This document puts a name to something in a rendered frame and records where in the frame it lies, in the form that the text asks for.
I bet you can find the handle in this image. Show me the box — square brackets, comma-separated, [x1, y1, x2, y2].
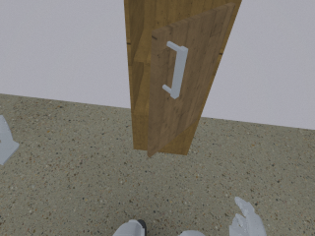
[162, 41, 188, 99]

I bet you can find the robot right hand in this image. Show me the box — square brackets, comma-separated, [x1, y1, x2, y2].
[228, 197, 267, 236]

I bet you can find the robot left shin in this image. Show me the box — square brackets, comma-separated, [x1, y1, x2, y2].
[128, 219, 142, 226]

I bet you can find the cupboard door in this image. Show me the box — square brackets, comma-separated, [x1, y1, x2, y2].
[147, 2, 236, 157]

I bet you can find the robot left hand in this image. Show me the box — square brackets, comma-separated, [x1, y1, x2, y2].
[0, 114, 20, 165]

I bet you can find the left robot thigh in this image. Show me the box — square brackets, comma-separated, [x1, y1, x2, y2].
[112, 222, 145, 236]

